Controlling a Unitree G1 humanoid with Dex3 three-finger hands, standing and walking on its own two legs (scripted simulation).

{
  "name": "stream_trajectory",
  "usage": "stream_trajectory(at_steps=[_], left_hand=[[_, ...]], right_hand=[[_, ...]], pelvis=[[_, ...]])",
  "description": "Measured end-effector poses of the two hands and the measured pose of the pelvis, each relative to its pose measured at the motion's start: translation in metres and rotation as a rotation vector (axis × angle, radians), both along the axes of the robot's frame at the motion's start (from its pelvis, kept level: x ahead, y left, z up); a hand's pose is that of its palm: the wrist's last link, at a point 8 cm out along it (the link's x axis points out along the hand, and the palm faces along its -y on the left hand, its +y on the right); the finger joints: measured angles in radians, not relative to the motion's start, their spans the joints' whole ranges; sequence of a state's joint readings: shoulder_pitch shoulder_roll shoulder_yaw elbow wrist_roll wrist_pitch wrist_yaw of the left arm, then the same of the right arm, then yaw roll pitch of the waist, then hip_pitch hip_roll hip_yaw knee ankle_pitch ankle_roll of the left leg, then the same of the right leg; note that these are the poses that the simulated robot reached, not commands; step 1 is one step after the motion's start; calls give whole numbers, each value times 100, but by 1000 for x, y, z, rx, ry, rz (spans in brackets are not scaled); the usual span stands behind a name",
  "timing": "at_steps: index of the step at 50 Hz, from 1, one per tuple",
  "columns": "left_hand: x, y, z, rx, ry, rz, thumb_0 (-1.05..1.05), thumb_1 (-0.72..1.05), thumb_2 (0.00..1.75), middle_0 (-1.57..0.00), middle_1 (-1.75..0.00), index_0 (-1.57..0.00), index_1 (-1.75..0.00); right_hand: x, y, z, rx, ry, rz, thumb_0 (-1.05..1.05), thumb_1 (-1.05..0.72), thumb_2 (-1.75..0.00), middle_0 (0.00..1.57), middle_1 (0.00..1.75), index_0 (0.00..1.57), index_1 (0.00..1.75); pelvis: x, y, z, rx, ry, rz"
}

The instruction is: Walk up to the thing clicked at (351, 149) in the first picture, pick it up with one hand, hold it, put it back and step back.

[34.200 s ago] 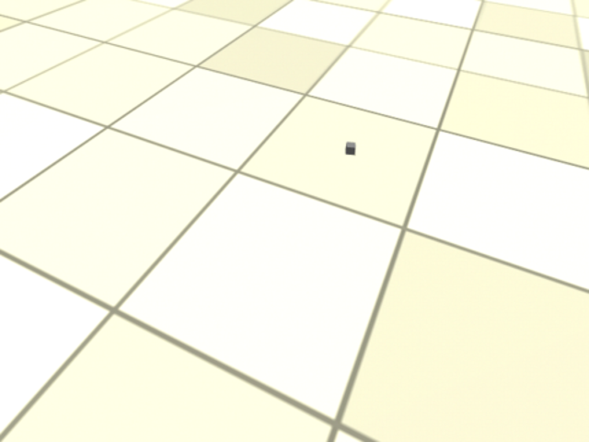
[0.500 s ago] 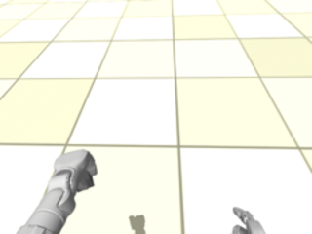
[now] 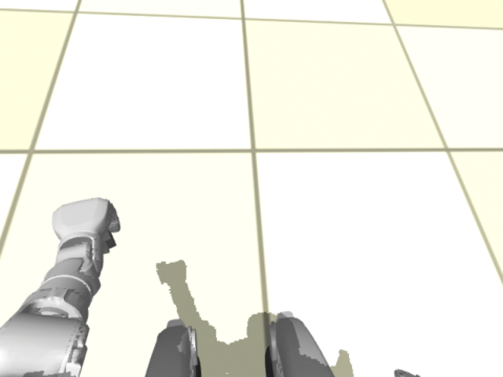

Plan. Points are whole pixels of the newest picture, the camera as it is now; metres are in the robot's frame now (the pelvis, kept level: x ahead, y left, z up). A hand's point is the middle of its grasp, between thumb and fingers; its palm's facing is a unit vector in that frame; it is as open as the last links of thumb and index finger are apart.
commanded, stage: crouch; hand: left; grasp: from above
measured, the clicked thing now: (96, 236) +0.40 +0.26 -0.16
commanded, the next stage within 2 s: lower in 1.30 s
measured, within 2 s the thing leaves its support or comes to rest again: neither
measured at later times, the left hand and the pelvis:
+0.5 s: hand (120, 252) +0.42 +0.27 -0.34, palm faces -0.40 -0.09 -0.91, open 5.7 cm; pelvis -0.03 +0.00 -0.19, yaw -2 degrees
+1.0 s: hand (126, 256) +0.44 +0.28 -0.43, palm faces -0.42 -0.10 -0.90, open 5.4 cm; pelvis -0.05 +0.00 -0.28, yaw -4 degrees
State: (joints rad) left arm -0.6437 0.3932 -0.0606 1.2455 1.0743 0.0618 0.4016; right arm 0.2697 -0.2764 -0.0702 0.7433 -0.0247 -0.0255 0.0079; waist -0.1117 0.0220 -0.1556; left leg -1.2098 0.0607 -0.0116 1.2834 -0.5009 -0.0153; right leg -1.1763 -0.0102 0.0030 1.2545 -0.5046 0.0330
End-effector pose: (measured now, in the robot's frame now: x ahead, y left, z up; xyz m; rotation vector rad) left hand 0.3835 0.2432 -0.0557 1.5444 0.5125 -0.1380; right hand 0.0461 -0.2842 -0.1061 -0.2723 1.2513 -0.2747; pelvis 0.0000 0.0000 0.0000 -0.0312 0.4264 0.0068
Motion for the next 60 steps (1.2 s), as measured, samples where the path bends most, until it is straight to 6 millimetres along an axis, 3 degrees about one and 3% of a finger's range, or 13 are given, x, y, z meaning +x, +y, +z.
stream_trajectory(at_steps=[5, 10, 19, 26, 34, 50, 60], left_hand=[[15, 3, -51, -11, -14, 27, -10, 50, 1, -92, -18, -119, -20], [23, 8, -100, -12, 3, 32, -10, 50, 1, -92, -17, -117, -19], [33, 17, -184, -36, 21, 23, -10, 51, 0, -92, -18, -116, -18], [43, 27, -232, -41, 1, 29, -10, 51, 0, -92, -18, -116, -18], [50, 35, -268, -37, 8, 45, -10, 51, 1, -92, -17, -117, -17], [60, 39, -321, -43, 27, 48, -12, 51, 0, -93, -13, -122, -14], [64, 42, -346, -49, 26, 49, -12, 51, 0, -95, -11, -123, -12]], right_hand=[[-31, 7, -46, -2, 75, -28, 0, -88, -89, 20, 30, 20, 29], [-44, 19, -91, 22, 108, -32, 0, -88, -89, 20, 30, 21, 29], [-35, 27, -160, 46, 113, 42, 0, -88, -89, 20, 30, 21, 29], [-26, 20, -196, 26, 112, 100, 0, -88, -89, 20, 30, 21, 29], [-32, 9, -222, 9, 140, 124, 0, -89, -90, 20, 30, 21, 29], [-80, 7, -269, 43, 255, 99, 0, -89, -90, 20, 30, 21, 29], [-81, 15, -292, 61, 264, 119, 0, -89, -90, 20, 30, 21, 30]], pelvis=[[-9, 3, -45, -11, 85, -4], [-18, 5, -85, -19, 146, -7], [-27, 3, -152, -34, 215, -7], [-32, 1, -194, -50, 228, -10], [-36, 1, -227, -57, 227, -15], [-46, -1, -281, -61, 190, -37], [-46, -1, -304, -72, 174, -49]])
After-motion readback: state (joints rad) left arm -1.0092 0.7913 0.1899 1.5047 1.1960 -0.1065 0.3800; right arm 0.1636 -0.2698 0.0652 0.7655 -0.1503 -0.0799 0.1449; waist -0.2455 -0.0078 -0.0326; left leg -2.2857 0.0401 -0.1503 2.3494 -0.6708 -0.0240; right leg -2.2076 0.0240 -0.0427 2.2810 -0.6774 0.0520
